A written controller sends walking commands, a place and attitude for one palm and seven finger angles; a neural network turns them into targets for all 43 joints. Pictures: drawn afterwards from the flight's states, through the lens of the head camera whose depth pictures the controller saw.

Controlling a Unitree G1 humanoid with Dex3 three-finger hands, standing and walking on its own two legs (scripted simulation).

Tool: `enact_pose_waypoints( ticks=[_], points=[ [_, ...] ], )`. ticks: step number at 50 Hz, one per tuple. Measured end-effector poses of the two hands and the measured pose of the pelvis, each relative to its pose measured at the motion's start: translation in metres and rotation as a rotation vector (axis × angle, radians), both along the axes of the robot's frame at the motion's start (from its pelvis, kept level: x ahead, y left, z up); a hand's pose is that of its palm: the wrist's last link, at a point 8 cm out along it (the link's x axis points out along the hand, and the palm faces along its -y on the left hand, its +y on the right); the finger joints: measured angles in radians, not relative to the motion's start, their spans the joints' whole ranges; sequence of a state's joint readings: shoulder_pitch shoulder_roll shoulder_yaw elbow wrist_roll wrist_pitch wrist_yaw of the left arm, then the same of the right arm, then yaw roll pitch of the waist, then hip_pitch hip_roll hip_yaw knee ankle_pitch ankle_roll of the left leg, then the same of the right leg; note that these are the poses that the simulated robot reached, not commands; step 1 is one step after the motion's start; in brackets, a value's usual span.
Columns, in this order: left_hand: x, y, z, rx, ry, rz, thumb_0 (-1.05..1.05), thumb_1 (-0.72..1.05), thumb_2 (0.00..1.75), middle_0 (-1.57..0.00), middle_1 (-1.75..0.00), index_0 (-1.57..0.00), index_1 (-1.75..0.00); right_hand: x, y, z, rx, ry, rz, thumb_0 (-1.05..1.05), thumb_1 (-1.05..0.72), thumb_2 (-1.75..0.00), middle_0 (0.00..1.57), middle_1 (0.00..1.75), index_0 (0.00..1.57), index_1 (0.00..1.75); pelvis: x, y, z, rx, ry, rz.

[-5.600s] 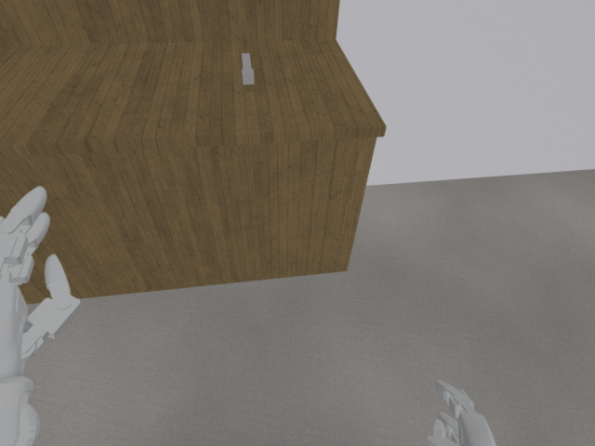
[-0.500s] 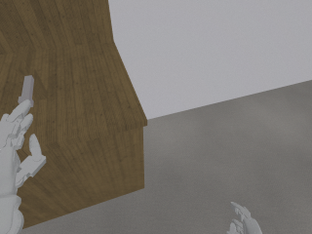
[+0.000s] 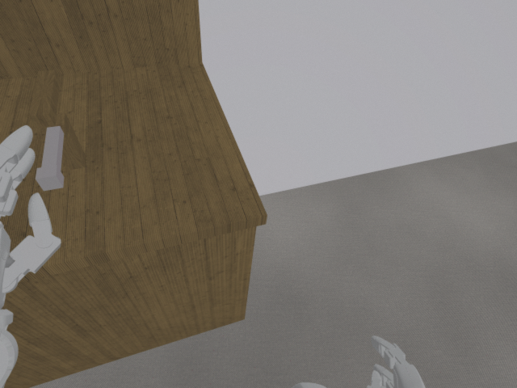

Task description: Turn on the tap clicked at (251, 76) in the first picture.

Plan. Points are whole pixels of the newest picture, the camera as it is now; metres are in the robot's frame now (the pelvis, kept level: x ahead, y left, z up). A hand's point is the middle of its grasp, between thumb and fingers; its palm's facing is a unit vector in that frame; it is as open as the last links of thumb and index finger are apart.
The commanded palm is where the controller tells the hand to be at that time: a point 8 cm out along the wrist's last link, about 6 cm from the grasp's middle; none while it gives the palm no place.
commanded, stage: shuffle to correct the standing spot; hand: left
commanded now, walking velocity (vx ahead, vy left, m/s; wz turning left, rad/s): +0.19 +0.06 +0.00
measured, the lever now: (50, 178) +0.39 +0.35 +0.09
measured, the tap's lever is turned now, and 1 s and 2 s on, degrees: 0 0 0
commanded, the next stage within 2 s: come to a stop and stand still in 0.04 s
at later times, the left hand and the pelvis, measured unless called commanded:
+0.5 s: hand (23, 196) +0.28 +0.29 +0.18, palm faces +0.50 -0.81 -0.30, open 7.4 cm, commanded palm +0.23 +0.32 +0.18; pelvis +0.07 +0.04 -0.03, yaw +2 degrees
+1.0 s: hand (29, 189) +0.30 +0.29 +0.18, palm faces +0.43 -0.82 -0.37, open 7.4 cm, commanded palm +0.24 +0.33 +0.18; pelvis +0.09 +0.05 +0.00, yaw +2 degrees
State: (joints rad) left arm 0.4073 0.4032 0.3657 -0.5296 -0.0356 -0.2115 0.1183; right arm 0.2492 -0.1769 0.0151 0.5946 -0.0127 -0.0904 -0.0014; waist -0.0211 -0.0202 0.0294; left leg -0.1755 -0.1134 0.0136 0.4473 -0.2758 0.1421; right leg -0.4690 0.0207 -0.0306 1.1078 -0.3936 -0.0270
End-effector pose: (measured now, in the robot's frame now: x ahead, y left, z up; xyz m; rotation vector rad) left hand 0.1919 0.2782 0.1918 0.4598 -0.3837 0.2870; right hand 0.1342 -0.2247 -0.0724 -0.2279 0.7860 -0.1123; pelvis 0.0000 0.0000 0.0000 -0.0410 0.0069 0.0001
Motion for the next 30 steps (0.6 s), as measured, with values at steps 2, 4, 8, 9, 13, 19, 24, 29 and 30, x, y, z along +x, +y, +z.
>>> enact_pose_waypoints(
  ticks=[2,4,8,9,13,19,24,29,30],
  points=[
    [0.003,0.001,0.008,0.042,0.002,-0.02,0.02,0.89,0.9,-0.21,-0.3,-0.21,-0.31,0.006,0.009,0.0,0.022,0.009,-0.001,0.01,-0.9,-0.9,0.2,0.3,0.2,0.3,0.008,0.003,0.003,-0.01,0.011,-0.004],
    [0.006,0.004,0.009,0.071,0.03,-0.023,0.01,0.89,0.9,-0.21,-0.3,-0.21,-0.31,0.013,0.014,-0.001,0.037,0.022,-0.007,0.01,-0.9,-0.9,0.2,0.3,0.2,0.3,0.017,0.006,0.004,-0.014,0.019,-0.01],
    [0.017,0.015,-0.002,0.074,0.117,0.019,0.01,0.89,0.9,-0.21,-0.3,-0.21,-0.31,0.028,0.018,-0.007,0.039,0.048,-0.007,0.01,-0.9,-0.9,0.2,0.3,0.2,0.3,0.036,0.01,0.004,-0.009,0.021,-0.011],
    [0.02,0.018,-0.004,0.068,0.132,0.035,0.01,0.89,0.9,-0.21,-0.3,-0.21,-0.31,0.033,0.018,-0.009,0.036,0.05,-0.003,0.01,-0.9,-0.9,0.2,0.3,0.2,0.3,0.041,0.01,0.003,-0.007,0.019,-0.007],
    [0.023,0.024,-0.008,0.083,0.075,0.082,0.01,0.89,0.9,-0.22,-0.3,-0.22,-0.31,0.063,0.015,-0.026,0.01,0.047,0.071,0.01,-0.9,-0.9,0.2,0.3,0.2,0.3,0.051,0.01,-0.015,0.028,-0.008,0.081],
    [0.023,0.037,-0.005,0.019,-0.086,0.129,0.01,0.89,0.9,-0.22,-0.3,-0.22,-0.31,0.109,0.023,-0.018,-0.04,-0.015,0.096,0.01,-0.9,-0.9,0.2,0.3,0.2,0.3,0.059,0.02,-0.024,0.029,-0.059,0.025],
    [0.043,0.049,-0.005,-0.025,-0.146,0.116,0.01,0.89,0.9,-0.21,-0.3,-0.21,-0.31,0.13,0.043,-0.008,-0.02,-0.146,0.049,0.01,-0.9,-0.9,0.2,0.29,0.2,0.3,0.072,0.036,-0.03,0.052,-0.091,0.031],
    [0.056,0.058,0.002,0.013,-0.079,0.163,0.01,0.89,0.9,-0.21,-0.3,-0.21,-0.31,0.133,0.069,-0.008,0.063,-0.134,0.089,0.01,-0.9,-0.9,0.19,0.29,0.2,0.3,0.083,0.035,-0.018,0.038,-0.056,0.057],
    [0.057,0.058,0.002,0.015,-0.063,0.165,0.01,0.89,0.9,-0.21,-0.3,-0.21,-0.31,0.132,0.072,-0.009,0.074,-0.12,0.096,0.01,-0.9,-0.9,0.2,0.29,0.2,0.3,0.085,0.036,-0.016,0.034,-0.045,0.055]
  ],
)
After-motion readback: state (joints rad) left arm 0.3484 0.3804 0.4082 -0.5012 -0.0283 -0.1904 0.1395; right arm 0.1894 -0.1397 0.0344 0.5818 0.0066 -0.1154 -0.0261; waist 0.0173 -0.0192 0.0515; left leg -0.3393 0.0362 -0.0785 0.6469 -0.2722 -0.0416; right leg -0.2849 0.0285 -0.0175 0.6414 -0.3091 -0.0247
